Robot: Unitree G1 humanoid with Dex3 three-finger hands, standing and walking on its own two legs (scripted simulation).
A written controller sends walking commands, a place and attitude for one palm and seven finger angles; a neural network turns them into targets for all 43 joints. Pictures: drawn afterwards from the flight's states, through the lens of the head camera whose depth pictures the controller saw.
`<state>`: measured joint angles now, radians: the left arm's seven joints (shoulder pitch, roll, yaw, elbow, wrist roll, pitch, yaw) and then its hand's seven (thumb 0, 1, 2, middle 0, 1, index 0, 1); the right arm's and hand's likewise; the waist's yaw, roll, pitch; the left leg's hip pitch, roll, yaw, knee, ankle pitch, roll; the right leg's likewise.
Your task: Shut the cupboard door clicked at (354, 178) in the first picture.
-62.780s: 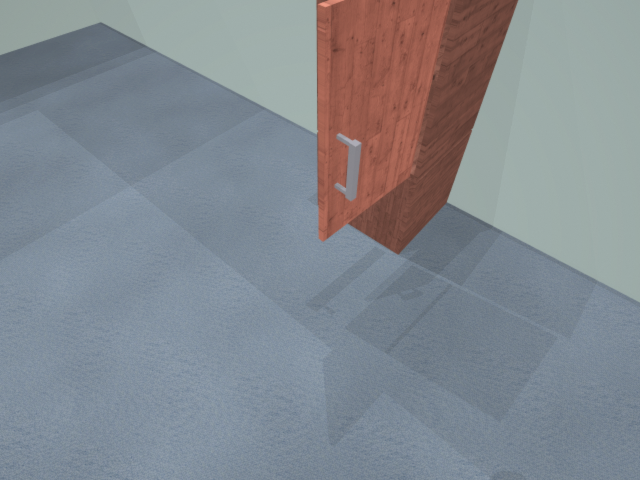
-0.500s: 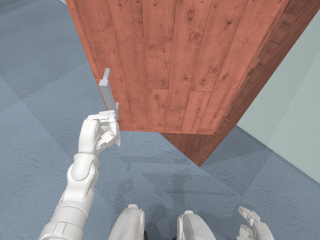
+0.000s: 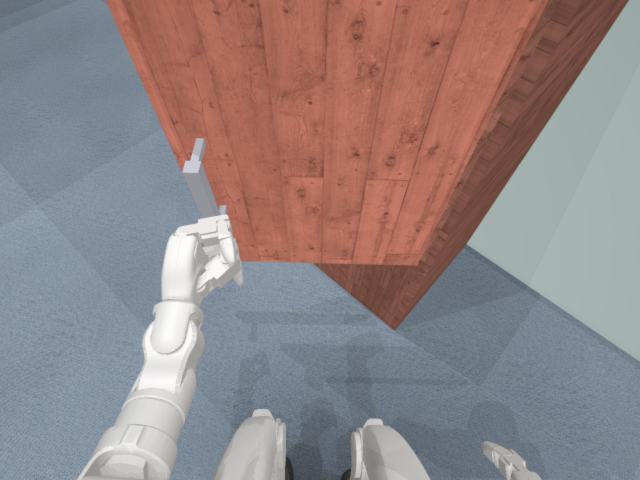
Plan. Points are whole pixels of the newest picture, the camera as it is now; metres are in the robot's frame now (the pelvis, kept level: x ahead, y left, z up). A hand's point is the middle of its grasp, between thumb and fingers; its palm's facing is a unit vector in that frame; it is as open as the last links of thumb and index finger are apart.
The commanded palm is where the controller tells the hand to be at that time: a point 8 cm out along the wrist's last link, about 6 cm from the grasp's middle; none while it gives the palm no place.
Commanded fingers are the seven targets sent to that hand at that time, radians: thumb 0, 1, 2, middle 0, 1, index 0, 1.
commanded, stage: push the door shut along its arc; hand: left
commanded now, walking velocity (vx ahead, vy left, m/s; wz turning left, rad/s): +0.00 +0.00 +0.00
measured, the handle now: (210, 194) +0.48 +0.16 +0.02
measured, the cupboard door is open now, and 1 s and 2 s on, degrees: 41 28 16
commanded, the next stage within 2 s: pull the fist back off the door in 1.96 s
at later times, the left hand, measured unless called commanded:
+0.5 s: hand (242, 223) +0.43 +0.11 +0.03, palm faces -0.14 -0.99 -0.06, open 3.1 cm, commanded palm +0.42 +0.16 +0.03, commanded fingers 0.00 0.90 0.90 -1.30 -1.50 -1.30 -1.50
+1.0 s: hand (258, 191) +0.49 +0.09 +0.02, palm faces -0.26 -0.97 -0.03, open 3.1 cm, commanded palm +0.49 +0.13 +0.03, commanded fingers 0.00 0.90 0.90 -1.30 -1.50 -1.30 -1.50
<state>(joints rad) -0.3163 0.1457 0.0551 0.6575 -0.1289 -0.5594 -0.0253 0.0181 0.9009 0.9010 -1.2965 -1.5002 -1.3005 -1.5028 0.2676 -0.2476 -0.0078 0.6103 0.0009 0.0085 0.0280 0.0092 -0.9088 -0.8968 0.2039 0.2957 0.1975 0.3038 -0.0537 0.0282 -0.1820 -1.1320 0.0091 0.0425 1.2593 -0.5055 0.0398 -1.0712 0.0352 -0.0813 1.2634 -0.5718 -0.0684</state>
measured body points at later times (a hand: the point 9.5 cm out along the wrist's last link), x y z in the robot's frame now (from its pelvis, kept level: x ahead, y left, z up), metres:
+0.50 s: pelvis -0.01 +0.01 -0.01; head +0.11 +0.01 +0.42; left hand +0.43 +0.16 +0.04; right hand +0.09 -0.25 -0.13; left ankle +0.05 +0.10 -0.62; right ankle +0.02 -0.08 -0.62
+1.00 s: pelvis -0.01 +0.02 -0.03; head +0.13 +0.04 +0.40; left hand +0.50 +0.15 +0.03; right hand +0.00 -0.25 -0.14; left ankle +0.05 +0.10 -0.62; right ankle +0.02 -0.08 -0.62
